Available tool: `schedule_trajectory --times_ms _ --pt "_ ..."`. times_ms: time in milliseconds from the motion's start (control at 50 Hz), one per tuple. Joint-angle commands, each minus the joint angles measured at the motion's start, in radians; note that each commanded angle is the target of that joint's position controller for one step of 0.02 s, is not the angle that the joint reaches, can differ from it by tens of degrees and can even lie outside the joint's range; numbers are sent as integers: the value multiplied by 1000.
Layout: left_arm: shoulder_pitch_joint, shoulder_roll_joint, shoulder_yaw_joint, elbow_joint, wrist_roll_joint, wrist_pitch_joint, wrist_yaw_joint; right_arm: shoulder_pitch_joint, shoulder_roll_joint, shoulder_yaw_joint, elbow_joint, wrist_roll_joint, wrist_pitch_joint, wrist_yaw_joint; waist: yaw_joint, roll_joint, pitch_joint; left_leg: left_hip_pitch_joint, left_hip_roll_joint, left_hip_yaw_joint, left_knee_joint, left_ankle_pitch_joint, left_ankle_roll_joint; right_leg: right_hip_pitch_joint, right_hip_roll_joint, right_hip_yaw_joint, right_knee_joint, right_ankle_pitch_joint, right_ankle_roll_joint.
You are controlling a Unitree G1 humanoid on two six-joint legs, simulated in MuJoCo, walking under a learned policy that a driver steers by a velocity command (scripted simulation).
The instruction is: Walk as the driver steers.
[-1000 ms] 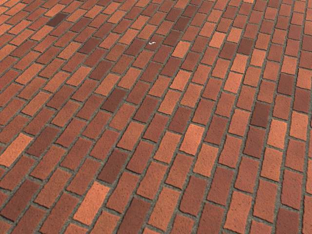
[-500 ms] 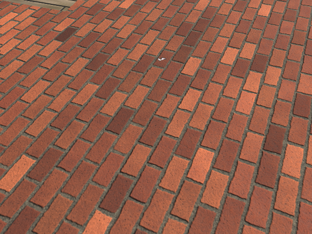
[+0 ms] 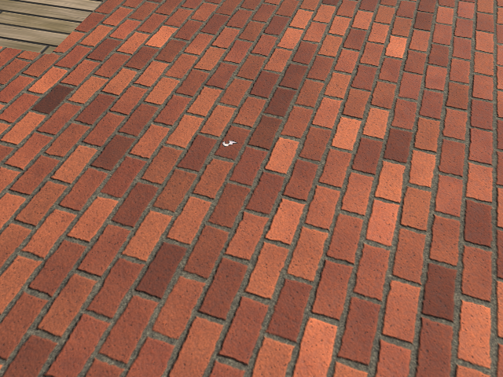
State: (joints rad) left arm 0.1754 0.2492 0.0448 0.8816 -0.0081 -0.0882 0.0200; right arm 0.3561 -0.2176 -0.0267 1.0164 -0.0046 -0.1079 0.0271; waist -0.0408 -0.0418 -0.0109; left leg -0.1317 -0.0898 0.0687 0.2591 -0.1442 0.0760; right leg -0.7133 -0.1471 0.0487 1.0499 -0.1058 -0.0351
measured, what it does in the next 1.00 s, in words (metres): walks ahead: right foot, then left foot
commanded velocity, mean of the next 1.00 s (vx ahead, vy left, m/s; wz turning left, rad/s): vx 0.50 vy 0.00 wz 0.00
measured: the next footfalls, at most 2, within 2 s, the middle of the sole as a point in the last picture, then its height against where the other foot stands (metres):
right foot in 0.28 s outside the picture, level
left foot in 0.84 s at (222, 335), level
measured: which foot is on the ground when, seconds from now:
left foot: down 0.00-0.30, up 0.32-0.82, down 0.84-1.00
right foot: up 0.00-0.26, down 0.28-0.86, up 0.88-1.00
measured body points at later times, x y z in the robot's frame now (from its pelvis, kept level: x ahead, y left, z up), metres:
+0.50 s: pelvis +0.28 -0.08 +0.00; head +0.30 -0.09 +0.45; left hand +0.32 +0.18 -0.13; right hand +0.39 -0.34 -0.13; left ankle +0.32 +0.09 -0.66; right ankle +0.30 -0.16 -0.75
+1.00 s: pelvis +0.56 +0.00 -0.01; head +0.59 +0.01 +0.44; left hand +0.62 +0.26 -0.15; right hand +0.65 -0.27 -0.13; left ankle +0.61 +0.08 -0.75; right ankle +0.51 -0.16 -0.65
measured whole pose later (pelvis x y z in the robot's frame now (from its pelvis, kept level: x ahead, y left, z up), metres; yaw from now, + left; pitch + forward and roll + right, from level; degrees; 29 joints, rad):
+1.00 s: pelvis +0.56 +0.00 -0.01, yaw +1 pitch +1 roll +0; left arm 0.26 0.26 0.06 0.95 -0.02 -0.10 0.01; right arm 0.22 -0.24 -0.06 0.92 0.00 -0.10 0.03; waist -0.01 -0.03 0.02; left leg -0.30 -0.04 0.06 0.42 -0.14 0.07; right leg -0.49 -0.08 0.03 1.17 -0.32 -0.05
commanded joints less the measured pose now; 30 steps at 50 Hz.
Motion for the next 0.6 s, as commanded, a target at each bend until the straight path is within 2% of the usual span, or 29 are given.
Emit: schedule_trajectory --times_ms 20,60,120,180,220,240,260,280,300,320,340,360,380,400,420,440,480,540,600 --pt "-17 37 9 -49 5 -8 -4 -27 -142 -22 -60 6 -10 -21 30 69 68 -71 276 -184 -165 131 157 -10 -13 -2 -189 165 14" --pt "-94 25 4 -69 0 -13 -11 13 -158 -25 -52 13 -6 -27 2 75 70 -33 268 -161 -163 126 138 22 16 -27 -323 223 18" --pt "-187 27 -1 -98 -10 -15 -27 70 -168 -28 -31 22 4 -29 -33 83 92 55 291 -158 -141 102 132 23 40 -41 -431 214 20" --pt "-244 37 -3 -131 -14 -25 -49 101 -171 -33 -14 23 20 -33 -39 89 108 161 335 -171 -84 122 122 9 53 -38 -501 130 -4" --pt "-213 59 4 -135 -14 -33 -58 87 -185 -40 -15 24 30 -36 -8 107 86 195 353 -176 -25 219 105 86 76 -53 -537 49 -32" --pt "-151 82 15 -122 -13 -36 -58 64 -193 -42 -21 23 35 -36 32 122 48 193 341 -161 47 376 92 191 106 -78 -552 23 -50" --pt "-8 120 38 -79 -12 -38 -54 44 -181 -37 -27 18 40 -35 105 117 -35 164 292 -120 214 537 69 381 143 -107 -569 25 -76" --pt "201 193 65 -27 -5 -38 -46 31 -147 -20 -51 4 39 -34 185 68 -184 -5 234 -70 490 458 33 695 44 3 -534 50 -135" --pt "333 305 92 1 12 -30 -43 146 -24 17 -66 3 17 -22 159 -185 -343 -436 58 -21 908 10 -48 1112 -216 463 -598 -78 -300" --pt "340 222 68 4 10 -29 -46 146 -64 11 -46 22 -14 -16 165 -205 -410 -577 35 -187 1065 -402 -35 1151 -267 713 -741 -149 -329" --pt "241 160 47 -11 2 -31 -44 41 -161 -16 -78 49 -29 -12 145 -144 -241 -664 103 -191 1118 -348 -12 1018 -228 555 -748 -146 -261" --pt "138 123 33 -35 -1 -28 -43 -31 -169 -18 -98 50 -32 -17 114 -65 -148 -643 162 -159 1081 -246 -5 855 -189 401 -768 -63 -223" --pt "71 90 22 -45 3 -27 -48 -67 -156 -24 -103 35 -25 -25 83 -4 -79 -597 197 -141 1012 -177 -10 711 -144 298 -807 11 -203" --pt "43 69 15 -45 12 -29 -53 -51 -137 -29 -101 24 -9 -30 46 -14 -44 -534 227 -145 956 -125 -12 615 -106 225 -848 39 -185" --pt "50 55 12 -32 16 -32 -60 -32 -113 -27 -94 20 5 -30 32 -33 -27 -480 234 -140 929 -106 -14 555 -79 173 -864 125 -180" --pt "61 76 17 -19 14 -34 -59 0 -81 -24 -89 20 16 -31 12 -47 -29 -468 233 -129 904 -93 -26 537 -79 147 -885 140 -197" --pt "92 94 22 2 15 -38 -50 -48 -95 -31 -107 18 28 -36 11 -17 2 -516 238 -123 841 -27 -40 526 -65 97 -912 188 -202" --pt "148 110 25 26 10 -28 -32 -171 -89 -34 -150 8 28 -35 38 -5 32 -598 240 -119 660 113 -57 571 -63 62 -928 212 -192" --pt "186 123 26 41 4 -22 -20 -280 -72 -29 -180 13 21 -26 70 -15 54 -570 214 -95 471 237 -56 589 -43 22 -945 163 -167"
